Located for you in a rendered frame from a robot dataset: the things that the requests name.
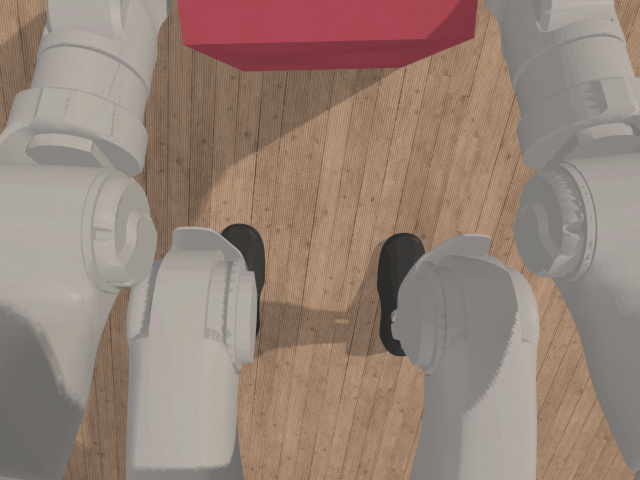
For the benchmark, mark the robot right forearm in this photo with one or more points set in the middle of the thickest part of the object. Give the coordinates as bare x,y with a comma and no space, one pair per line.
569,67

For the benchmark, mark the robot shin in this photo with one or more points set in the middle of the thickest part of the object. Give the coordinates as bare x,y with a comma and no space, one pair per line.
471,244
140,299

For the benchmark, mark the right robot upper arm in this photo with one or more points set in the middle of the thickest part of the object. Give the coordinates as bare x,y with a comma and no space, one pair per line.
579,224

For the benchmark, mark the robot left shin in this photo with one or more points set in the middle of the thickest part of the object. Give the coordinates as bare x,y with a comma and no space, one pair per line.
140,299

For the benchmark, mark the carton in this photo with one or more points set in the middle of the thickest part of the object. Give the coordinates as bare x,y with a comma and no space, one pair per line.
281,35

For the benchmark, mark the robot left forearm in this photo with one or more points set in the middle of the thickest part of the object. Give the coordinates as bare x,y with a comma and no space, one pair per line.
87,99

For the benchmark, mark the robot right shin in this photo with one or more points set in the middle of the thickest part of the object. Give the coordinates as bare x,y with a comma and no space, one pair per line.
471,244

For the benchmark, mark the left robot upper arm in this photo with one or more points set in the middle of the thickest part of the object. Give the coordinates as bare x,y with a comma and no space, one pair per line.
71,237

